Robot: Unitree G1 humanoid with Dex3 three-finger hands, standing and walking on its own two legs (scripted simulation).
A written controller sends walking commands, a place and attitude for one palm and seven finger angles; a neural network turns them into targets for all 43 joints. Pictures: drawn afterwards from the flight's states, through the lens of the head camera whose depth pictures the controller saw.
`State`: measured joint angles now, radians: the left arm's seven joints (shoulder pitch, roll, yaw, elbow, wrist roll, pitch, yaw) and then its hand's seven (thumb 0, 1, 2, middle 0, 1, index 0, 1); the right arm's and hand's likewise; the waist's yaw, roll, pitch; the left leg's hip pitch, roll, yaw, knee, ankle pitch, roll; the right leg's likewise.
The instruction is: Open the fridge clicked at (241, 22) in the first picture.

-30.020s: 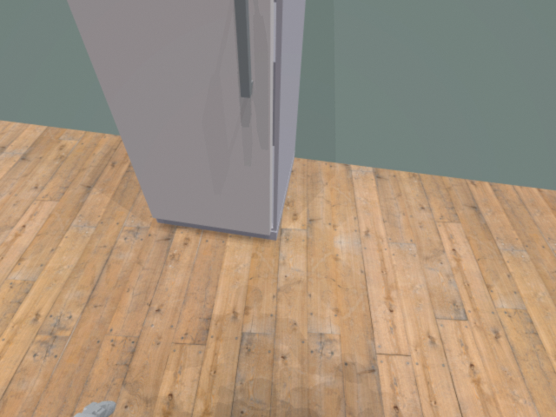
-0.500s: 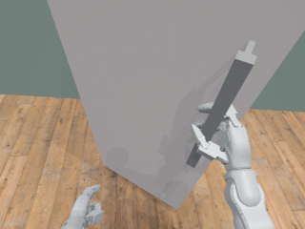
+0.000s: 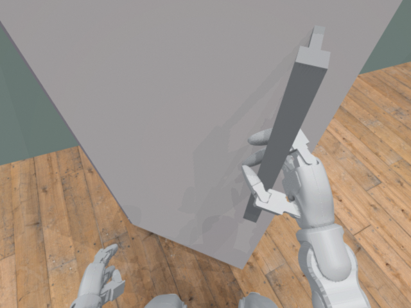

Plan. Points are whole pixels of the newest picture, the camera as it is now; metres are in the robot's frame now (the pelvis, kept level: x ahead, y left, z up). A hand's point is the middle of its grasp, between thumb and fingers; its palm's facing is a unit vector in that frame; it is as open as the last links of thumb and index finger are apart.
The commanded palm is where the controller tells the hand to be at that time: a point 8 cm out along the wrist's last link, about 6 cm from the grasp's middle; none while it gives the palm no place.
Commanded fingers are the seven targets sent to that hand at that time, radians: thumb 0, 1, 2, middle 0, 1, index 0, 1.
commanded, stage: walk backward, drawing the door open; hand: right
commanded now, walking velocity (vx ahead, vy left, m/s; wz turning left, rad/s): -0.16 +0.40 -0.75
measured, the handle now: (273, 153) +0.31 -0.05 +0.19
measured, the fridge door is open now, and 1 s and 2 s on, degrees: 41 62 69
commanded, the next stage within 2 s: stop walking and hold the door back in 1.18 s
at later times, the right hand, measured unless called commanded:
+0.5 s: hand (227, 221) +0.21 +0.01 +0.17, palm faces +0.31 +0.94 -0.15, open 7.0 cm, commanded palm +0.16 -0.03 +0.18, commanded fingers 0.00 -0.90 -0.90 0.45 1.40 0.45 1.40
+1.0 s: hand (161, 277) +0.14 +0.07 +0.17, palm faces +0.78 +0.59 -0.21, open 6.5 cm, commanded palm +0.08 +0.07 +0.18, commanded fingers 0.00 -0.90 -0.90 0.45 1.40 0.45 1.40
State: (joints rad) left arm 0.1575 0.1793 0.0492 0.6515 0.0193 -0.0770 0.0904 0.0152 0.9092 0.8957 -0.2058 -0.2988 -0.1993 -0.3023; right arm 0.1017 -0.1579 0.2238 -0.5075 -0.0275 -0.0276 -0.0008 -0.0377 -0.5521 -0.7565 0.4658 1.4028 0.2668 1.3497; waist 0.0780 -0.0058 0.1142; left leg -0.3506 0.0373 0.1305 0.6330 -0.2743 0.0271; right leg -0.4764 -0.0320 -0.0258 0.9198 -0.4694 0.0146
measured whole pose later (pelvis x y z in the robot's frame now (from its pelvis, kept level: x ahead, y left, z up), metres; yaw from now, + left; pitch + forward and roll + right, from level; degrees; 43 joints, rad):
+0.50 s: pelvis -0.01 +0.21 +0.00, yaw -22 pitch +1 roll +0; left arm 0.11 0.17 0.04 0.61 0.03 -0.12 0.10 0.01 0.91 0.90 -0.21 -0.30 -0.20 -0.30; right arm 0.11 -0.21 0.02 -0.52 0.05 -0.09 -0.02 -0.05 -0.55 -0.81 0.46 1.40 0.25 1.39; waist 0.04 0.00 0.15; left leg -0.41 0.02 0.13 0.93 -0.44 0.00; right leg -0.35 -0.05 -0.09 0.64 -0.28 -0.02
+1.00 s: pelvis +0.05 +0.40 -0.01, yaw -44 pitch +0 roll +1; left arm 0.13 0.20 0.04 0.60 0.02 -0.07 0.11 0.01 0.91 0.90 -0.20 -0.30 -0.20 -0.30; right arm 0.13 -0.31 -0.18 -0.52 0.06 -0.09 -0.09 -0.06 -0.61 -0.80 0.46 1.40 0.29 1.37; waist 0.03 0.04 0.16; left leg -0.42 0.07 0.13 0.89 -0.46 -0.02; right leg -0.35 -0.02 -0.15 0.69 -0.32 -0.06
